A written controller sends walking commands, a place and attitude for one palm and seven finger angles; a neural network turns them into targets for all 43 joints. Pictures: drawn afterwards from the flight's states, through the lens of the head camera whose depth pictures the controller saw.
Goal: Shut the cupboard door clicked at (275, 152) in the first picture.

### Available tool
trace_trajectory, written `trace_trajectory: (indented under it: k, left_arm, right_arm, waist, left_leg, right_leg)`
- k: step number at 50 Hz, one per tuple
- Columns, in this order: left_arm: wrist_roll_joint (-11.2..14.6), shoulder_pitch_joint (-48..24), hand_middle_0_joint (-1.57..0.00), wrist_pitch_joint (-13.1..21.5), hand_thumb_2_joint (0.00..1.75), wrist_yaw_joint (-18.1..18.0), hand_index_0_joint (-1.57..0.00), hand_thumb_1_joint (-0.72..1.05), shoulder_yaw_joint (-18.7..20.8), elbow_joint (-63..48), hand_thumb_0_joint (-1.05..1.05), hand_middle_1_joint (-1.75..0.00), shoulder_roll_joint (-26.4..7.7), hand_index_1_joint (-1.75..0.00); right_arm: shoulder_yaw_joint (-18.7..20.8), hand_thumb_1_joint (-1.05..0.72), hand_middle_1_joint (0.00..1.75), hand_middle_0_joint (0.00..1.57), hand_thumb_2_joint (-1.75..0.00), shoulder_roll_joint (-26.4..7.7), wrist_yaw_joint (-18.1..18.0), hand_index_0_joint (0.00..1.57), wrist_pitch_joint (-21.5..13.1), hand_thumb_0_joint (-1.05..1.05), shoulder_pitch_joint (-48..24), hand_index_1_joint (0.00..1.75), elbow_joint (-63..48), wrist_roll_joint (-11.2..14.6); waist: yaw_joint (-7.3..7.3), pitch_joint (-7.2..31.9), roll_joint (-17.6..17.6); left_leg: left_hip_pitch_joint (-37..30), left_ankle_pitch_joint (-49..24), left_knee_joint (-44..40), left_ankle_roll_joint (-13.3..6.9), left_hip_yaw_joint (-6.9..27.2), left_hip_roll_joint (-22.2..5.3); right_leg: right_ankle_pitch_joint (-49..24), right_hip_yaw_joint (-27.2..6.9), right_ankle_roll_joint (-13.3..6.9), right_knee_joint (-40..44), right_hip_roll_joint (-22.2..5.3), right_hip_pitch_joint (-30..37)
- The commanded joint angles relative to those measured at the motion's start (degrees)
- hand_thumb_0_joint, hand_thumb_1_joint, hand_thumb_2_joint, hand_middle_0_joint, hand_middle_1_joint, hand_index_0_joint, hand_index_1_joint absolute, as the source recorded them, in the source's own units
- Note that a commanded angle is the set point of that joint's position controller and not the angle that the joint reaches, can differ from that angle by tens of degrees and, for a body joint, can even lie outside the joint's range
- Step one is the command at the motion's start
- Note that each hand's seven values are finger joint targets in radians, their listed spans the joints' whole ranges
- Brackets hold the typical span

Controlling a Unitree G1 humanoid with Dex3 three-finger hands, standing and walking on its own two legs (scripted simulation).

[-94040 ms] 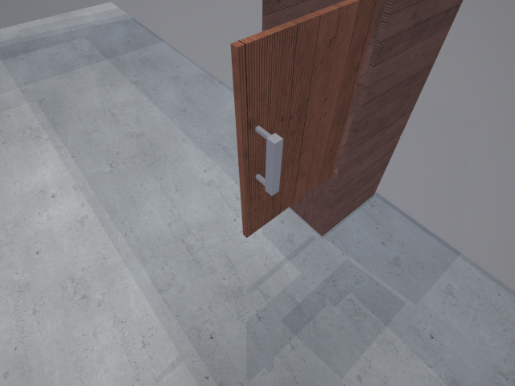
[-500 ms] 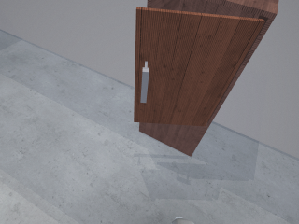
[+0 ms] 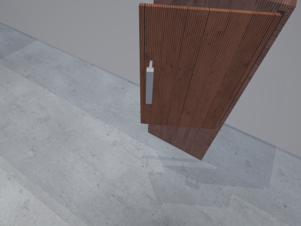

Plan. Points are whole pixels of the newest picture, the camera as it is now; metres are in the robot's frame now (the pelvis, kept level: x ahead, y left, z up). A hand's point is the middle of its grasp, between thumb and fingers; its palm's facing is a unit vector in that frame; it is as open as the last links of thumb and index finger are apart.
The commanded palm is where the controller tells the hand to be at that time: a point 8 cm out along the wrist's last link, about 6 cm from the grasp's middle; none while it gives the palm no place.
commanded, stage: look again from close up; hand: left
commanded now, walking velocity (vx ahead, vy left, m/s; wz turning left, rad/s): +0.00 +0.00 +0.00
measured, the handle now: (149, 83) +0.61 +0.05 -0.02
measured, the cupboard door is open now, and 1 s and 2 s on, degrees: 27 27 27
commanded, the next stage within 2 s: shuffle to correct the standing spot in 0.50 s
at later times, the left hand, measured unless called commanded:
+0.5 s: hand out of the picture +0.00 +0.17 -0.17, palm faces +0.03 -0.98 -0.18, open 7.4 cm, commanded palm none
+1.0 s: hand out of the picture +0.04 +0.13 -0.18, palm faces +0.09 -0.98 -0.19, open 7.4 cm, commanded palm none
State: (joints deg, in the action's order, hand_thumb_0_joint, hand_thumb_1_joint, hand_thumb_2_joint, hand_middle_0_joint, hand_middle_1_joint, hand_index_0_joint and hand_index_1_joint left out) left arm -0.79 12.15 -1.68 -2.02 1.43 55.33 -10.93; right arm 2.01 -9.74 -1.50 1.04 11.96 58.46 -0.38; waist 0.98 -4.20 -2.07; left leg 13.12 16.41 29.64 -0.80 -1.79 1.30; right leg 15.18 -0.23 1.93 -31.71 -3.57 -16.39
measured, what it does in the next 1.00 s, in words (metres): shifts its weight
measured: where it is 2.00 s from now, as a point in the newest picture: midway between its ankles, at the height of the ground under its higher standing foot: outside the picture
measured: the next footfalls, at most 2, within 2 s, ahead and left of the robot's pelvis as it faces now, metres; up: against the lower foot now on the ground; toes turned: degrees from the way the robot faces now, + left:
left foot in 1.18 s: +0.16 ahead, +0.06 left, +0.00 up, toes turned +9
right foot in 1.58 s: +0.26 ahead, -0.26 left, +0.00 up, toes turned -3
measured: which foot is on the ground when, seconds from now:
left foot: down 0.00-0.96, up 0.98-1.00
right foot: down 0.00-1.00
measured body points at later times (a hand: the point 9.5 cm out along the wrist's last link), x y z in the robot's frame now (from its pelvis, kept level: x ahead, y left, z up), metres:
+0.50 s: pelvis +0.00 +0.00 +0.01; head +0.02 +0.01 +0.46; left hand +0.00 +0.23 -0.15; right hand +0.03 -0.23 -0.15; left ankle -0.01 +0.11 -0.73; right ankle +0.02 -0.14 -0.73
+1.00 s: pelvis +0.07 -0.04 +0.00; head +0.10 -0.04 +0.44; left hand +0.03 +0.18 -0.16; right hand +0.03 -0.25 -0.16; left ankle -0.01 +0.09 -0.72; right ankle +0.02 -0.14 -0.73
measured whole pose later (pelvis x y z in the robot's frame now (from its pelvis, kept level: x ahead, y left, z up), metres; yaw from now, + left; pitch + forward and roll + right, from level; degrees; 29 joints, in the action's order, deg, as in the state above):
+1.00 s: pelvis +0.07 -0.04 +0.00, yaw +2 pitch +2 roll +0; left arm -1.1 20.0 1.3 -0.7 2.0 61.2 -8.7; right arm 1.0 -6.6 -2.2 -0.5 20.6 65.0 -0.9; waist 0.0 -1.7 0.0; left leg 14.9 26.6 41.2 0.2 -1.3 -3.0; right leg 21.9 4.5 -2.0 -31.8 0.0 -11.6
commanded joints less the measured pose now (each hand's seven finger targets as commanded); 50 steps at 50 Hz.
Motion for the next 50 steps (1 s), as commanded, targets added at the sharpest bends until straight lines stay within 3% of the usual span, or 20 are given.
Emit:
trace_trajectory:
  k: [1,3,7,11,18,25,30,33,36,38,40,43,45,46,47,48,49,50]
  left_arm:
    - [-0.2,2.1,-0.2,0.6,0.9,-0.2,-0.2,0.9,1.1,-4.0,0.0,-0.3,-5.0,-0.3]
    - [-0.3,2.8,-0.2,0.5,0.9,0.0,-0.2,0.9,0.9,-3.4,0.0,-0.3,-4.7,-0.3]
    - [-0.3,3.4,-0.2,0.7,0.9,0.3,-0.2,0.9,0.7,-2.5,0.0,-0.3,-5.0,-0.3]
    - [-0.3,3.9,-0.2,1.2,0.9,0.3,-0.2,0.9,0.3,-1.7,0.0,-0.3,-5.0,-0.3]
    - [-0.1,5.9,-0.2,2.1,0.9,0.3,-0.2,0.9,-0.3,0.6,0.0,-0.3,-4.7,-0.3]
    - [0.1,7.2,-0.2,2.5,0.9,0.2,-0.2,0.9,-0.8,2.7,0.0,-0.3,-4.3,-0.3]
    - [0.2,8.2,-0.2,2.8,0.9,0.1,-0.2,0.9,-0.9,4.2,0.0,-0.3,-3.7,-0.3]
    - [0.0,8.7,-0.2,2.5,0.9,0.4,-0.2,0.9,-0.6,5.0,0.0,-0.3,-3.3,-0.3]
    - [-0.4,8.5,-0.2,1.9,0.9,0.9,-0.2,0.9,-0.2,4.6,0.0,-0.3,-2.8,-0.3]
    - [-0.6,8.5,-0.2,2.0,0.9,1.2,-0.2,0.9,0.1,4.2,0.0,-0.3,-2.4,-0.3]
    - [-0.6,9.6,-0.2,2.2,0.9,1.6,-0.2,0.9,0.2,4.1,0.0,-0.3,-1.8,-0.3]
    - [-0.4,11.2,-0.2,2.6,0.9,1.7,-0.2,0.9,0.8,4.4,0.0,-0.3,-2.1,-0.3]
    - [-0.3,14.1,-0.2,2.9,0.9,1.6,-0.2,0.9,1.2,5.1,0.0,-0.3,-2.8,-0.3]
    - [-0.3,16.0,-0.2,3.2,0.9,1.4,-0.2,0.9,1.7,6.0,0.0,-0.3,-4.2,-0.3]
    - [-0.3,18.7,-0.2,3.3,0.9,1.1,-0.2,0.9,2.3,6.8,0.0,-0.3,-5.9,-0.3]
    - [-0.3,21.6,-0.2,3.3,0.9,0.6,-0.2,0.9,2.5,7.5,0.0,-0.3,-6.3,-0.3]
    - [-0.6,22.7,-0.2,3.6,0.9,0.4,-0.2,0.9,2.3,7.8,0.0,-0.3,-5.6,-0.3]
    - [-0.8,22.3,-0.2,3.7,0.9,0.1,-0.2,0.9,2.1,7.8,0.0,-0.3,-4.6,-0.3]
  right_arm:
    - [0.9,-0.9,0.3,0.2,-0.9,-7.1,-0.1,0.2,-0.9,0.0,2.2,0.3,-3.7,-0.4]
    - [0.8,-0.9,0.3,0.2,-0.9,-6.9,-0.1,0.2,-1.1,0.0,1.2,0.3,-4.2,-0.3]
    - [0.5,-0.9,0.3,0.2,-0.9,-6.6,0.1,0.2,-1.3,0.0,1.5,0.3,-4.1,-0.4]
    - [0.1,-0.9,0.3,0.2,-0.9,-6.3,0.2,0.2,-1.6,0.0,2.3,0.3,-3.5,-0.2]
    - [-0.7,-0.9,0.3,0.2,-0.9,-5.4,0.2,0.2,-2.1,0.0,3.6,0.3,-1.5,0.0]
    - [-1.5,-0.9,0.3,0.2,-0.9,-4.4,0.0,0.2,-2.4,0.0,5.2,0.3,1.3,0.1]
    - [-1.8,-0.9,0.3,0.2,-0.9,-3.9,-0.1,0.2,-2.7,0.0,6.5,0.3,3.1,0.1]
    - [-1.5,-0.9,0.3,0.2,-0.9,-4.1,-0.1,0.2,-2.3,0.0,8.3,0.3,4.2,-0.3]
    - [-0.8,-0.9,0.3,0.2,-0.9,-4.9,-0.1,0.2,-1.7,0.0,8.9,0.3,4.2,-0.9]
    - [-0.3,-0.9,0.3,0.2,-0.9,-5.3,-0.2,0.2,-1.7,0.0,9.6,0.3,4.1,-0.9]
    - [0.0,-0.9,0.3,0.2,-0.9,-5.5,-0.4,0.2,-2.1,0.0,9.9,0.3,3.8,-0.9]
    - [0.0,-0.9,0.3,0.2,-0.9,-4.5,-0.7,0.2,-2.6,0.0,10.6,0.3,3.7,-0.9]
    - [-0.1,-0.9,0.3,0.2,-0.9,-3.7,-0.9,0.2,-3.0,0.0,10.2,0.3,3.3,-0.8]
    - [-0.3,-0.9,0.3,0.2,-0.9,-2.4,-1.0,0.2,-3.2,0.0,9.9,0.3,2.9,-0.7]
    - [-0.6,-0.9,0.3,0.2,-0.9,-0.7,-0.9,0.2,-3.4,0.0,8.9,0.3,2.2,-0.7]
    - [-0.5,-0.9,0.3,0.2,-0.9,-0.5,-0.9,0.2,-3.2,0.0,5.7,0.3,0.9,-0.6]
    - [-0.3,-0.9,0.3,0.2,-0.9,-0.9,-0.8,0.2,-3.4,0.0,2.8,0.3,-0.2,-0.4]
    - [-0.1,-0.9,0.3,0.2,-0.9,-1.2,-0.7,0.2,-3.5,0.0,1.1,0.3,-0.7,-0.4]
  waist:
    - [0.31,4.0,7.3]
    - [0.74,3.9,6.8]
    - [0.21,3.1,4.7]
    - [-0.39,2.6,2.4]
    - [-0.49,2.4,0.7]
    - [-0.44,0.6,2.3]
    - [-0.22,1.7,1.9]
    - [-0.65,0.6,0.7]
    - [-1.08,-4.2,4.7]
    - [-1.14,-5.3,6.4]
    - [-0.89,-4.9,6.9]
    - [-0.39,-4.1,4.8]
    - [0.51,-1.3,1.0]
    - [1.04,0.2,-4.1]
    - [1.82,1.5,-10.9]
    - [3.53,0.9,-14.7]
    - [4.33,1.1,-12.9]
    - [4.11,0.7,-8.9]
  left_leg:
    - [2.4,-17.4,-8.9,-3.1,8.8,-9.9]
    - [3.5,-12.5,-9.8,-3.2,9.1,-9.2]
    - [3.4,-1.7,-11.2,-1.9,8.6,-7.5]
    - [2.4,-0.3,-11.5,-1.3,7.9,-6.9]
    - [-0.3,-5.1,-11.0,-0.8,6.2,-6.3]
    - [-0.5,-5.8,-11.7,-0.3,5.4,-6.1]
    - [-1.6,-8.8,-11.2,-0.3,5.0,-6.1]
    - [-0.7,4.0,-11.8,-0.8,5.6,-6.5]
    - [3.0,16.3,-15.3,-2.1,9.0,-8.4]
    - [4.6,18.3,-16.6,-3.3,11.8,-10.5]
    - [3.8,15.0,-15.6,-4.1,12.4,-11.5]
    - [4.5,5.5,-10.7,-3.9,9.9,-10.6]
    - [6.0,-1.2,-3.4,-2.8,4.7,-7.9]
    - [9.3,-1.8,3.0,-1.5,0.1,-5.1]
    - [14.7,4.3,10.5,-0.2,-3.8,-2.4]
    - [20.2,15.2,18.6,0.3,-4.4,-2.2]
    - [23.5,18.2,25.5,0.3,-2.9,-3.2]
    - [25.0,18.4,28.4,0.3,-2.1,-4.1]
  right_leg:
    - [-3.3,-0.1,-2.2,0.5,-0.6,4.0]
    - [-2.6,-0.4,-2.2,1.9,-0.7,5.0]
    - [-2.4,-2.1,-2.6,5.2,-1.5,4.3]
    - [-2.1,-3.0,-2.7,7.5,-2.2,3.9]
    - [-4.6,-3.4,-2.7,9.9,-2.9,4.1]
    - [-4.1,-3.3,-2.8,11.1,-2.8,4.5]
    - [-6.8,-2.7,-2.9,11.1,-3.0,6.0]
    - [4.8,-1.3,-3.3,10.3,-1.7,4.7]
    - [11.2,0.5,-3.5,7.2,0.2,0.2]
    - [8.9,2.4,-3.8,3.8,1.3,-0.1]
    - [6.5,2.5,-4.1,2.5,1.2,-0.6]
    - [3.1,1.4,-4.9,3.4,0.4,2.2]
    - [-1.9,-2.0,-6.1,5.4,-1.7,7.4]
    - [-7.9,-5.4,-7.5,7.2,-4.5,12.2]
    - [-14.8,-10.8,-10.2,9.9,-8.9,17.1]
    - [-24.1,-15.1,-13.6,12.1,-12.8,19.8]
    - [-33.8,-16.6,-16.7,11.8,-14.6,21.8]
    - [-39.6,-14.7,-17.9,10.6,-14.6,22.3]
